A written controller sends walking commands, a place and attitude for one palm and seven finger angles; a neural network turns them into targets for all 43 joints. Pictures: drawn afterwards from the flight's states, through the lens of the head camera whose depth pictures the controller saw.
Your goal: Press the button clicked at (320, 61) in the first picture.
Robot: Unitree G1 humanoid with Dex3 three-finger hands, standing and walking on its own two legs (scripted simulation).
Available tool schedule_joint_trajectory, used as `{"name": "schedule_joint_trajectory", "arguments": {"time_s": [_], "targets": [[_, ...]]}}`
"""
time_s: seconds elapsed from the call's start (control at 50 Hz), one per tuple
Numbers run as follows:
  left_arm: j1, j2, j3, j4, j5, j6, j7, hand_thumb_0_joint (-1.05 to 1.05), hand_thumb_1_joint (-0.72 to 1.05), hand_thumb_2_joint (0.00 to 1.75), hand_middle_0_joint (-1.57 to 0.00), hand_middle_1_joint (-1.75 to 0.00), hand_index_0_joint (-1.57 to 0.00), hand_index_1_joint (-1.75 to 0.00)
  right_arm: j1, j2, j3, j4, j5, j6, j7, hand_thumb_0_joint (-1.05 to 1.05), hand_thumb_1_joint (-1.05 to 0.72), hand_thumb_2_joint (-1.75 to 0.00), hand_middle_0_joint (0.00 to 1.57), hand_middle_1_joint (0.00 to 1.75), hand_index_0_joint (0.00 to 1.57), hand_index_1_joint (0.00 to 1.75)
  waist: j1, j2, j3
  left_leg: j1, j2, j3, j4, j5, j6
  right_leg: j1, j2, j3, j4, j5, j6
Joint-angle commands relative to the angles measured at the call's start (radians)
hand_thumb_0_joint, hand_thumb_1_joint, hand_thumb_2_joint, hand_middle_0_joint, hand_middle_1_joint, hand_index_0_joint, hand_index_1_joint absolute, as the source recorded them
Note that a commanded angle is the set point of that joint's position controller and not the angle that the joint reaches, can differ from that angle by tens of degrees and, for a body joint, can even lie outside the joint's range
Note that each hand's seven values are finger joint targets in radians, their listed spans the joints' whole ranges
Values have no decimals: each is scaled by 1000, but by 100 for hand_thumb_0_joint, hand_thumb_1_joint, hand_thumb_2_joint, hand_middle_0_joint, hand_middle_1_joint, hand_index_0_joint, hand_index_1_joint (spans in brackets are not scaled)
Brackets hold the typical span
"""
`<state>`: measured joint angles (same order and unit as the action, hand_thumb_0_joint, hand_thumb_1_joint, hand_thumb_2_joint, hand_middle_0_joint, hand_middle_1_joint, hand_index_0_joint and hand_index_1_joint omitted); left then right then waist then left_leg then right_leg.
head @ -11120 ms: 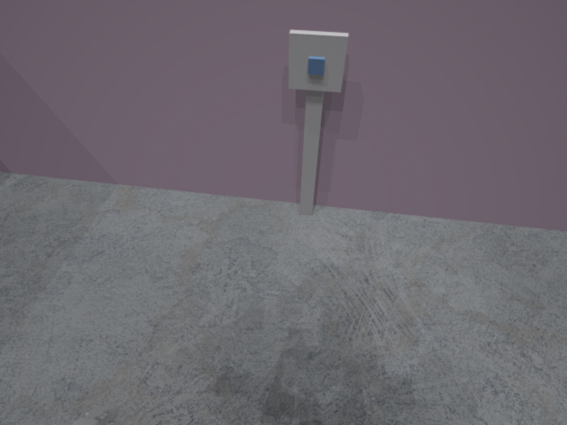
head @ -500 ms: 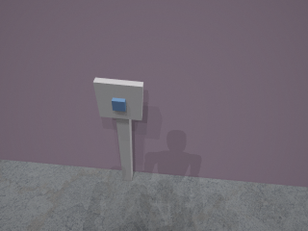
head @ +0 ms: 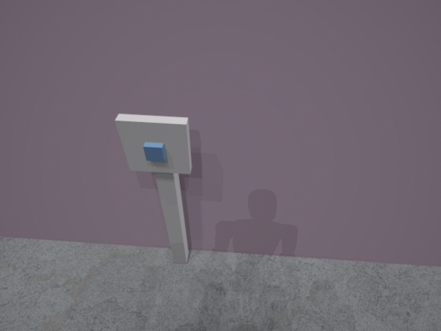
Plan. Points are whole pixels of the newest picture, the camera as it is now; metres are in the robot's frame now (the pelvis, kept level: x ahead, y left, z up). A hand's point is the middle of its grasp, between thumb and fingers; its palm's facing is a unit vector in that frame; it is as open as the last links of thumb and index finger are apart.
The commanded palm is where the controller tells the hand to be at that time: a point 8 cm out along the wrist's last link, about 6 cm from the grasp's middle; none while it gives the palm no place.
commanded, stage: look again from close up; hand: left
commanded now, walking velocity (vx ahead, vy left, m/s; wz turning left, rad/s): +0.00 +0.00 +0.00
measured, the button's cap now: (155, 151) +0.56 +0.21 -0.01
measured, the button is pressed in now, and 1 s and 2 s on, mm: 0 0 0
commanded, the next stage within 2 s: shuffle to correct the standing spot in 1.72 s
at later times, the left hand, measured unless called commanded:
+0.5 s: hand out of the picture -0.05 +0.14 -0.17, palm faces +0.05 -0.99 -0.15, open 7.3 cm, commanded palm none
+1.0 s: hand out of the picture -0.06 +0.16 -0.17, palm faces +0.05 -0.99 -0.14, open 7.3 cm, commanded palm none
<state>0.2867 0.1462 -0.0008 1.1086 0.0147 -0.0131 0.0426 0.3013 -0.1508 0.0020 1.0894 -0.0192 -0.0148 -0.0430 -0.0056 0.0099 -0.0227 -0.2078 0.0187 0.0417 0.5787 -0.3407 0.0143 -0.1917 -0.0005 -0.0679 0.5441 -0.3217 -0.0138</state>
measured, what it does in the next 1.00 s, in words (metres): stands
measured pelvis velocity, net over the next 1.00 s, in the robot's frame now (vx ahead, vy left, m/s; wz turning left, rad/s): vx -0.03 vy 0.01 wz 0.00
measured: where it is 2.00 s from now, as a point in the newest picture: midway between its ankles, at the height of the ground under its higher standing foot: outside the picture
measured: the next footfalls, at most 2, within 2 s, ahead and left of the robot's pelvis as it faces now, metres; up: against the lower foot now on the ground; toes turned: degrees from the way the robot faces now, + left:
none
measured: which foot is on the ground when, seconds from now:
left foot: down 0.00-1.00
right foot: down 0.00-1.00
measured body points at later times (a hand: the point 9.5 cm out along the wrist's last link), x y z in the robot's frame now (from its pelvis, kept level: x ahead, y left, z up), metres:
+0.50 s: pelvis -0.02 -0.01 +0.01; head -0.03 -0.01 +0.46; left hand -0.05 +0.19 -0.16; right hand -0.04 -0.22 -0.16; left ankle -0.02 +0.11 -0.73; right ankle -0.02 -0.11 -0.73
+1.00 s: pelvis -0.03 +0.01 +0.01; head -0.04 +0.02 +0.46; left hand -0.06 +0.21 -0.16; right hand -0.06 -0.19 -0.15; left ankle -0.02 +0.11 -0.73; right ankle -0.02 -0.11 -0.73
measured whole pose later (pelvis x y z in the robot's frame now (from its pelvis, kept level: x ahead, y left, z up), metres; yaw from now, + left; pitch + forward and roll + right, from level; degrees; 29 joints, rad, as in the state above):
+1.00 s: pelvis -0.03 +0.01 +0.01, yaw +0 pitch -2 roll +0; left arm 0.37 0.11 0.00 1.10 0.02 -0.01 0.04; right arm 0.35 -0.10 0.01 1.13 -0.01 -0.01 -0.03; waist 0.00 -0.01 0.01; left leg -0.22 0.00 0.05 0.48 -0.23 0.03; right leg -0.21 -0.02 -0.06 0.46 -0.22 0.00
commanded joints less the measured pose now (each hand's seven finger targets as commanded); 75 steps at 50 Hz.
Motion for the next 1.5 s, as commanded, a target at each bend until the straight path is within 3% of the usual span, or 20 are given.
{"name": "schedule_joint_trajectory", "arguments": {"time_s": [0.0, 0.16, 0.42, 0.64, 0.98, 1.1, 1.16, 1.3, 1.48], "targets": [[75, 79, 9, -18, 0, -20, 0, 0, 90, 90, -20, -30, -20, -30, 67, -67, -10, -20, 4, -10, 6, 0, -90, -90, 20, 30, 20, 30, -9, -35, 105, -34, 84, -78, -133, 259, 16, -36, -106, 107, -115, 289, -30], [95, 88, 11, -24, 0, -22, -1, 0, 90, 90, -20, -30, -20, -30, 35, -75, -7, -12, 7, -10, 7, 0, -90, -90, 20, 30, 20, 30, -2, -36, 81, -12, 78, -69, -162, 235, 13, 2, -114, 113, -146, 290, -30], [126, 72, 13, -23, -3, -19, -1, 0, 90, 90, -20, -30, -20, -30, 61, -49, -2, 17, 6, -1, 12, 0, -90, -90, 20, 30, 20, 30, 4, -34, 130, -50, 58, -66, -188, 121, 6, -33, -119, 130, -222, 67, -38], [145, 51, 18, -31, -2, -13, -1, 0, 90, 90, -20, -30, -20, -30, 103, -33, -5, 23, 4, -1, 12, 0, -90, -90, 20, 30, 20, 30, 6, -21, 145, -99, 61, -85, -218, 50, 10, -45, -107, 123, -213, -3, -38], [168, 28, 15, -32, 3, -13, 0, 0, 90, 90, -20, -30, -20, -30, 109, -38, -12, 10, 5, -9, 12, 0, -90, -90, 20, 30, 20, 30, 10, 7, 137, -127, 79, -119, -259, 12, 22, -31, -96, 100, -170, 68, -31], [169, 25, 14, -27, 4, -15, 2, 0, 90, 90, -20, -30, -20, -30, 102, -38, -11, 9, 7, -15, 11, 0, -90, -90, 20, 30, 20, 30, 11, 12, 112, -99, 84, -119, -261, 77, 26, -11, -99, 90, -157, 132, -27], [167, 26, 12, -23, 5, -16, 2, 0, 90, 90, -20, -30, -20, -30, 100, -40, -11, 8, 9, -15, 11, 0, -90, -90, 20, 30, 20, 30, 10, -23, 114, -85, 83, -110, -250, 113, 25, -10, -101, 93, -163, 144, -24], [167, 23, 11, -19, 4, -14, 3, 0, 90, 90, -20, -30, -20, -30, 93, -40, -11, 12, 8, -14, 10, 0, -90, -90, 20, 30, 20, 30, 12, 2, 132, -77, 81, -110, -266, 100, 25, -22, -102, 95, -168, 137, -22], [165, 24, 11, -18, 3, -15, 3, 0, 90, 90, -20, -30, -20, -30, 94, -40, -10, 14, 8, -15, 10, 0, -90, -90, 20, 30, 20, 30, 11, -16, 116, -61, 79, -103, -264, 124, 23, -11, -105, 96, -173, 142, -21]]}}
